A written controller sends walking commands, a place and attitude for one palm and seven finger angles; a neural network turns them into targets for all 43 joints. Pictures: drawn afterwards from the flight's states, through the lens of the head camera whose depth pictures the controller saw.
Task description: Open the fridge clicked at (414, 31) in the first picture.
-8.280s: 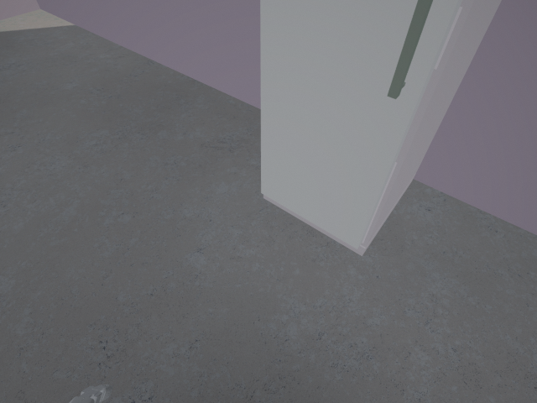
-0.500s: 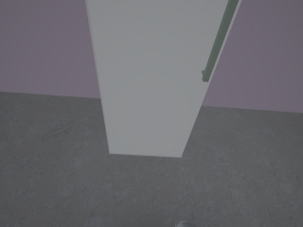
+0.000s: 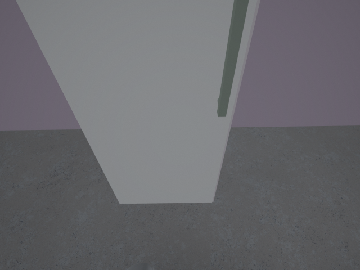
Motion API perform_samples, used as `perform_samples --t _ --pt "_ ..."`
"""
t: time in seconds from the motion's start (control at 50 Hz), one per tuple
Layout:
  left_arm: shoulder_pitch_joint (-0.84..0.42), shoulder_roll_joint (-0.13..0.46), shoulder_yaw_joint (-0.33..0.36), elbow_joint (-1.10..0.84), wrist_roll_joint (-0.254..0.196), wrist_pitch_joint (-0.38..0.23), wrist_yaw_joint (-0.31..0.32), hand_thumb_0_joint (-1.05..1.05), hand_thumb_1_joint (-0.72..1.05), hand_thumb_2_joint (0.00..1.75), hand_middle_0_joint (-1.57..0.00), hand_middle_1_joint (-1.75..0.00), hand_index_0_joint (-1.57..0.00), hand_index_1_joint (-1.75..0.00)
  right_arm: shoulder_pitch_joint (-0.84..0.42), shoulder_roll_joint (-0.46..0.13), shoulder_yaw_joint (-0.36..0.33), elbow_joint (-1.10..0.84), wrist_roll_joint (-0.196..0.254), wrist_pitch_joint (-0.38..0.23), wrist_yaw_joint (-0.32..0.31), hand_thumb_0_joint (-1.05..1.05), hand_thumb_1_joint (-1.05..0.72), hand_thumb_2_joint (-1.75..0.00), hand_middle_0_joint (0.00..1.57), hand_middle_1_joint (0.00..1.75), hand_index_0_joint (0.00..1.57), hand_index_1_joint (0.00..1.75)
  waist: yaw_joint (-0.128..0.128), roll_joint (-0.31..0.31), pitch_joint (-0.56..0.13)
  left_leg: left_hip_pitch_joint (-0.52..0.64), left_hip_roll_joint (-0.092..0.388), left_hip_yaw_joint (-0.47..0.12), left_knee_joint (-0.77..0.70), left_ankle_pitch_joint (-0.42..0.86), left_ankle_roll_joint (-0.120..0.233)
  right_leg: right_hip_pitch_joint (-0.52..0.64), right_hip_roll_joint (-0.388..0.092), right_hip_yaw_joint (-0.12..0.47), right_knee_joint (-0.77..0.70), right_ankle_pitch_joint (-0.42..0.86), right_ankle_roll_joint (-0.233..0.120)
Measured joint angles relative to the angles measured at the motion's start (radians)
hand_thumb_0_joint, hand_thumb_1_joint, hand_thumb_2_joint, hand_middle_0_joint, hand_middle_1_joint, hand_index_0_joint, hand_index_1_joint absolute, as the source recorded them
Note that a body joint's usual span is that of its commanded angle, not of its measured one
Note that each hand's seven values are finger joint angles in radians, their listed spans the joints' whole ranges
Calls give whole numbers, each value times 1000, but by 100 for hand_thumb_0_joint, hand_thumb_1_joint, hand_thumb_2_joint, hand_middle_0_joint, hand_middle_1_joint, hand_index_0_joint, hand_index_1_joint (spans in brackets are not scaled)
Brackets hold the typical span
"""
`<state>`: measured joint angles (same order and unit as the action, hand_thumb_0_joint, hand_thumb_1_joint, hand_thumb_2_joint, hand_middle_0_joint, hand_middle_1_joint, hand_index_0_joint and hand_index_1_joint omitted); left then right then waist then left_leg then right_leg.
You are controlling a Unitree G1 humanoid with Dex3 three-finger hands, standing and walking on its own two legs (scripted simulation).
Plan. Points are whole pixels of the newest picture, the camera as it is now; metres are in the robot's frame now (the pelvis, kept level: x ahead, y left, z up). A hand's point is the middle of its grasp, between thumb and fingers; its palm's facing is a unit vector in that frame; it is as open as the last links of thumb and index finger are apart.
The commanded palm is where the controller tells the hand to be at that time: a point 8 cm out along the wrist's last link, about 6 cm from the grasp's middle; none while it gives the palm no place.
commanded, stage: come to a stop and stand still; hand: right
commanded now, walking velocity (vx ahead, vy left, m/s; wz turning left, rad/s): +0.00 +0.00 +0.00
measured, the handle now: (231, 41) +0.55 -0.10 +0.25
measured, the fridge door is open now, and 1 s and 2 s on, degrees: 0 0 0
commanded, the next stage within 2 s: look again from close up in 1.90 s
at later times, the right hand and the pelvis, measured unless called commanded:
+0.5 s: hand out of the picture +0.11 -0.18 -0.18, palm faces +0.07 +0.97 -0.21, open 7.3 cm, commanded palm none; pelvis +0.03 +0.00 -0.01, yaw -2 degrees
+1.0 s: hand out of the picture -0.04 -0.22 -0.17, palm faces +0.09 +0.97 -0.22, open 7.4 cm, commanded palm none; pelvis -0.03 -0.03 -0.01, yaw +0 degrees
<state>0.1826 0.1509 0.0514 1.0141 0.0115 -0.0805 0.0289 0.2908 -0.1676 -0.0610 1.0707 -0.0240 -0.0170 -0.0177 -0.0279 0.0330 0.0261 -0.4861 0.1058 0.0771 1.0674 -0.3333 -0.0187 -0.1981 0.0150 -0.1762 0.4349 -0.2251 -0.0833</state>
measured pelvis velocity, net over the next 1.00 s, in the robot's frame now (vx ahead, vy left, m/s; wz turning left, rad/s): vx -0.03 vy -0.03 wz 0.00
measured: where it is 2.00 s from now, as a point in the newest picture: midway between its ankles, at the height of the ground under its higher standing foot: outside the picture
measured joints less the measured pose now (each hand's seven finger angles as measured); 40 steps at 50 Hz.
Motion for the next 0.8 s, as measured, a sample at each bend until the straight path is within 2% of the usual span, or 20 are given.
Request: perform_samples --t 0.1,0.2,0.22,0.26,0.28,0.32,0.38,0.42,0.48,0.52,0.54,0.56,0.58,0.62,0.66,0.72,0.8 --pt "65 9 -11 36 6 19 -2 -2 94 90 -20 -30 -20 -30 -98 -12 2 -60 1 6 -1 0 -91 -90 20 30 20 30 21 -2 -10 2 1 -11 -211 86 -15 68 19 6 -51 -12 3" --pt "112 -13 -22 78 7 52 4 -1 92 90 -20 -30 -20 -30 -148 -9 20 -79 6 15 -11 0 -91 -90 20 30 20 30 48 -9 12 131 -26 -7 -448 138 -14 94 15 17 14 -81 24" --pt "121 -20 -21 84 5 59 5 0 92 90 -20 -30 -20 -30 -148 -10 23 -81 6 15 -12 0 -91 -90 20 30 20 30 50 -6 14 162 -28 -7 -496 182 -4 91 15 15 39 -102 30" --pt "121 -21 -15 92 0 74 4 0 91 90 -20 -30 -20 -30 -152 2 28 -76 5 14 -15 0 -91 -90 20 30 20 30 57 -31 29 173 -47 0 -503 139 22 70 -7 18 98 -140 44" --pt "119 -22 -11 90 -4 82 4 0 91 90 -20 -30 -20 -30 -153 7 32 -76 7 13 -15 0 -91 -90 20 30 20 30 65 -41 36 167 -52 7 -493 121 29 51 -15 31 130 -134 57" --pt "112 -24 -5 82 -8 100 3 0 91 90 -20 -30 -20 -30 -158 17 36 -77 8 12 -16 0 -91 -90 20 30 20 30 74 -51 52 156 -53 20 -484 110 40 -9 -17 68 253 -229 83" --pt "90 -20 4 71 -11 122 4 0 91 90 -20 -30 -20 -30 -169 31 31 -83 3 21 -22 0 -91 -90 20 30 20 30 62 -51 81 148 -47 29 -496 129 43 -105 -6 128 469 -327 101" --pt "72 -13 10 60 -11 131 3 0 91 90 -20 -30 -20 -30 -169 34 22 -90 2 28 -28 0 -91 -90 20 30 21 30 49 -50 90 140 -43 30 -508 146 37 -144 -6 151 533 -333 110" --pt "48 -1 14 36 -8 133 -2 0 91 90 -20 -30 -20 -30 -161 21 12 -94 -5 40 -28 0 -92 -90 21 30 21 30 36 -39 88 121 -35 25 -519 172 25 -149 -18 158 485 -305 116" --pt "42 7 11 13 -9 121 -6 0 91 90 -20 -30 -20 -30 -145 6 12 -92 -5 44 -35 0 -92 -90 21 30 21 30 33 -26 76 101 -28 15 -506 181 12 -107 -26 145 351 -250 119" --pt "48 16 8 -9 -11 111 -7 0 91 90 -20 -30 -20 -30 -133 1 17 -90 0 45 -43 0 -92 -90 21 30 21 30 40 -28 66 93 -24 15 -487 178 2 -72 -32 135 256 -186 121" --pt "55 23 6 -28 -9 98 -5 0 91 90 -20 -30 -20 -30 -122 -6 21 -89 6 49 -48 0 -91 -90 21 30 21 30 47 -25 61 89 -12 14 -460 169 -6 -57 -27 124 219 -111 96" --pt "62 27 4 -43 -3 92 -3 0 91 90 -20 -30 -20 -30 -109 -11 21 -86 9 55 -49 0 -91 -90 21 30 21 30 43 -18 53 93 -4 3 -443 154 -3 -50 -16 114 232 -108 71" --pt "77 35 -4 -68 9 94 -1 0 91 90 -20 -30 -20 -30 -68 -18 21 -85 4 74 -41 0 -91 -90 20 30 21 30 30 -22 20 95 -20 -34 -392 43 11 -30 -11 93 241 -141 38" --pt "86 38 -13 -91 19 96 -2 0 91 90 -20 -30 -20 -30 -25 -26 18 -87 -4 84 -25 0 -91 -90 20 30 21 30 27 -30 -18 84 -50 -57 -301 -16 21 -17 -10 79 220 -144 24" --pt "93 40 -23 -115 27 92 -5 0 91 90 -20 -30 -20 -30 28 -35 9 -99 -9 85 -1 0 -91 -90 20 30 20 30 23 -37 -50 83 -84 -54 -222 -35 30 -8 -4 64 174 -109 16" --pt "102 52 -24 -126 31 85 -4 0 91 90 -20 -30 -20 -30 73 -33 4 -120 -13 81 19 0 -91 -90 20 30 20 30 20 -53 -64 127 -109 -28 -294 -58 40 -20 0 55 130 -68 7"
